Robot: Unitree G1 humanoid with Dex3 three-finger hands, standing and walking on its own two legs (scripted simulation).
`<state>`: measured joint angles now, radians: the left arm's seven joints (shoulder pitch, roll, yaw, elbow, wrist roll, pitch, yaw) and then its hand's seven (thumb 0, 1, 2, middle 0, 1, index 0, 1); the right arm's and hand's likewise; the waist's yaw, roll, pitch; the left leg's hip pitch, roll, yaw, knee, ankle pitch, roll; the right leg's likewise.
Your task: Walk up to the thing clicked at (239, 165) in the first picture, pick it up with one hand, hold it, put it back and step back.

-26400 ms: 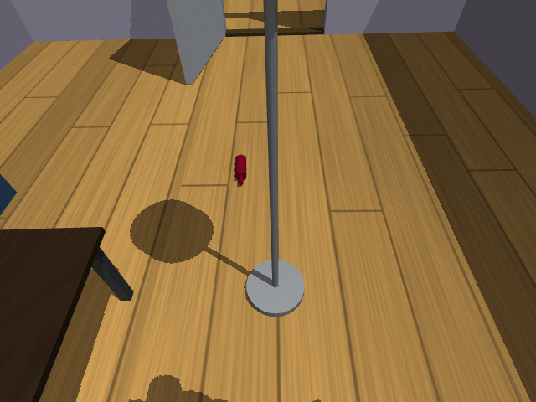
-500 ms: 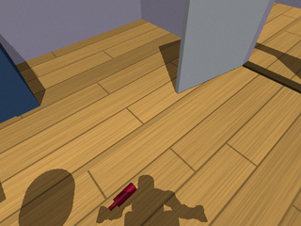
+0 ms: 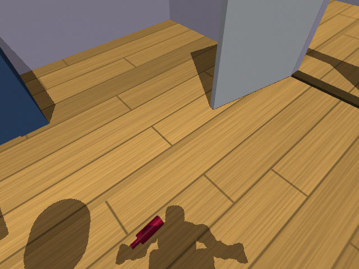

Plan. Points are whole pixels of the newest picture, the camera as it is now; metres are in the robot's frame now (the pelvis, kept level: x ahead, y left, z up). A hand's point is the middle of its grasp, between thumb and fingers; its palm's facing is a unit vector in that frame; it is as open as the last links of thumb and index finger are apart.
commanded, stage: stand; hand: left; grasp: from above
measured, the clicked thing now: (146, 233) +0.41 +0.22 -0.75
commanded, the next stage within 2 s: rise first in 0.44 s
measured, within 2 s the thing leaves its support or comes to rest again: neither
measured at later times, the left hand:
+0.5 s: hand out of the picture +0.08 +0.25 -0.16, palm faces -0.03 -0.93 -0.36, open 7.4 cm
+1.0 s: hand out of the picture +0.13 +0.26 -0.19, palm faces -0.09 -0.89 -0.45, open 12.6 cm
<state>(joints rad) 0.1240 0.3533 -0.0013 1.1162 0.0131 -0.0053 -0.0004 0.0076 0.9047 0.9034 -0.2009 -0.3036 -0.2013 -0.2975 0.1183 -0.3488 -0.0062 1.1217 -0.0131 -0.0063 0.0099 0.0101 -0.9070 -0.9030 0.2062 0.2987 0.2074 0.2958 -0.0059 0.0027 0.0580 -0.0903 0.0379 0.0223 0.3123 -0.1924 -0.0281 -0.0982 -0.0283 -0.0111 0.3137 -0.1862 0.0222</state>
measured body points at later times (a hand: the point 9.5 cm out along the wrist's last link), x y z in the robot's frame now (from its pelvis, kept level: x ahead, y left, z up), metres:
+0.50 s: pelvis +0.00 +0.00 +0.00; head +0.02 +0.00 +0.45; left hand +0.08 +0.30 -0.13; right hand +0.08 -0.30 -0.13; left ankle -0.01 +0.14 -0.75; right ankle -0.01 -0.13 -0.75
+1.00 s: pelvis -0.01 +0.01 -0.04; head +0.05 +0.01 +0.40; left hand +0.13 +0.30 -0.16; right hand +0.10 -0.25 -0.15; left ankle -0.01 +0.14 -0.75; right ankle -0.01 -0.13 -0.75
